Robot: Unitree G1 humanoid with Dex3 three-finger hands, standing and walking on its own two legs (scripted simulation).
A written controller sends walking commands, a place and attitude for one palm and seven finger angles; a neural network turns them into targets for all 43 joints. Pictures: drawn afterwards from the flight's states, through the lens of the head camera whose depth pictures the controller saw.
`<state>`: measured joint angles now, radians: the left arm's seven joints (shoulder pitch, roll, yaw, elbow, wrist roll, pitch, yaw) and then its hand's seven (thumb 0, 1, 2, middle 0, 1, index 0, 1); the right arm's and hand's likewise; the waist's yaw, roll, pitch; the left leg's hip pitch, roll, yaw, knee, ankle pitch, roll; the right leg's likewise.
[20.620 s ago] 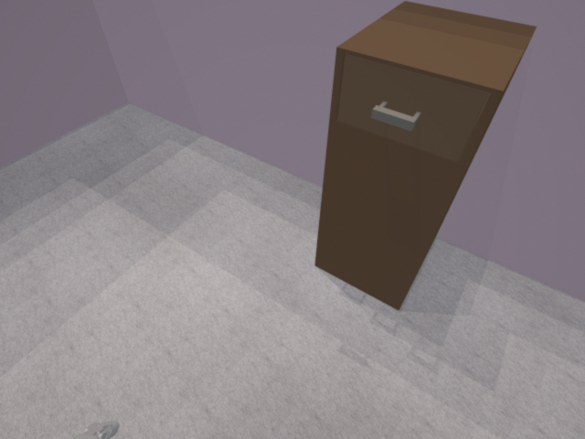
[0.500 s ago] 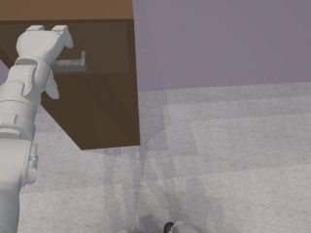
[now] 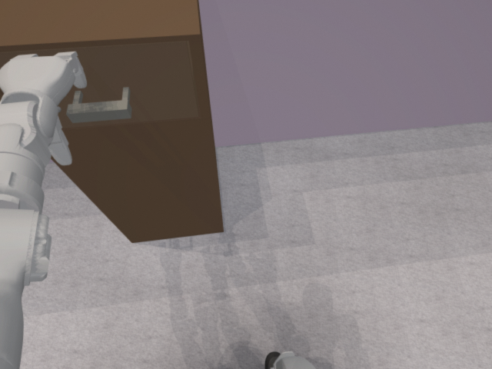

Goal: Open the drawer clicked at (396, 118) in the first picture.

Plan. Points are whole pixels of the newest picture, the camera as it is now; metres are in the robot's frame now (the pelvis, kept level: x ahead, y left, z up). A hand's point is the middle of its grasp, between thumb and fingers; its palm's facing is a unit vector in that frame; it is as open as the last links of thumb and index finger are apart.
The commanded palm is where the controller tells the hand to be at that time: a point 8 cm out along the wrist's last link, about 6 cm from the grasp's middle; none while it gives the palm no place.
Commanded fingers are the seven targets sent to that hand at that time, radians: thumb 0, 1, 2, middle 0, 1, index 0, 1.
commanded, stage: lower the fingers behind the handle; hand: left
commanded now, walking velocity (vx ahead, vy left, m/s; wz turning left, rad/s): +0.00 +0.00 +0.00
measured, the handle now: (101, 102) +0.58 +0.22 +0.05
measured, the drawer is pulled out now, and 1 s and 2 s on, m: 0.00 0.00 0.00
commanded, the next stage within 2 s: close the thumb around the handle in 1.46 s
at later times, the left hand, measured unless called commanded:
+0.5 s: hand (81, 114) +0.53 +0.24 +0.07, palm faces -0.04 +0.01 -1.00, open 13.7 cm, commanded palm +0.52 +0.23 +0.11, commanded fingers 0.00 -0.50 0.30 -0.30 -1.20 -0.30 -1.20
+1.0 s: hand (86, 135) +0.52 +0.25 +0.03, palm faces -0.05 +0.00 -1.00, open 13.9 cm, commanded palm +0.51 +0.23 +0.08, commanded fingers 0.00 -0.50 0.30 -0.30 -1.20 -0.30 -1.20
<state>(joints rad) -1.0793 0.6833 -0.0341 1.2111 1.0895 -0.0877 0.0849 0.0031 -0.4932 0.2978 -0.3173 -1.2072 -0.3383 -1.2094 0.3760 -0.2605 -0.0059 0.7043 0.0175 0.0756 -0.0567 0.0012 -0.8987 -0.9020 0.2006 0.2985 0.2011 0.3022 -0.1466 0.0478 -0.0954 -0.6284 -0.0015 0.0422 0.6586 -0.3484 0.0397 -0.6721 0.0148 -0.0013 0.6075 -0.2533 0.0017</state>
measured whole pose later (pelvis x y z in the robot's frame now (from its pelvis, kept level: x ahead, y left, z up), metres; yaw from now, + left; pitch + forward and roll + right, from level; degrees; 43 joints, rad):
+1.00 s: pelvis -0.01 +0.00 -0.02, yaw +1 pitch +24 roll -2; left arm -1.03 0.64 -0.02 1.18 1.12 -0.13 0.26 0.00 -0.49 0.30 -0.30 -1.21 -0.31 -1.20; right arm 0.42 -0.28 -0.04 0.75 -0.03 0.06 -0.03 0.00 -0.90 -0.90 0.20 0.30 0.20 0.30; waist -0.17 0.04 -0.13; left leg -0.84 0.01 0.01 0.84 -0.41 0.04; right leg -0.87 0.02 -0.03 0.76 -0.31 0.00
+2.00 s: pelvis +0.00 +0.00 -0.02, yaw +0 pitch +22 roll -2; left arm -0.99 0.60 -0.02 1.16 1.10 -0.07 0.24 0.00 0.26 0.62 -0.35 -1.26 -0.35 -1.28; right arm 0.39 -0.26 -0.04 0.74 -0.03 0.09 -0.01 0.00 -0.90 -0.90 0.20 0.30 0.20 0.30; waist -0.15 0.05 -0.13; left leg -0.78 0.01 0.02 0.81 -0.42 0.04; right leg -0.81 0.02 -0.02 0.73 -0.32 0.00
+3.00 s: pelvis +0.01 +0.00 -0.01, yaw +1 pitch +21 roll -2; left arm -0.90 0.51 -0.06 1.08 1.10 -0.06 0.28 -0.01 0.71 0.84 -0.40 -1.36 -0.36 -1.35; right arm 0.31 -0.25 -0.05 0.72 -0.02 0.10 -0.01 0.00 -0.90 -0.90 0.20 0.30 0.20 0.30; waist -0.09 0.05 -0.15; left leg -0.72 -0.01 0.01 0.78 -0.42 0.04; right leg -0.75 0.01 -0.03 0.72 -0.33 0.00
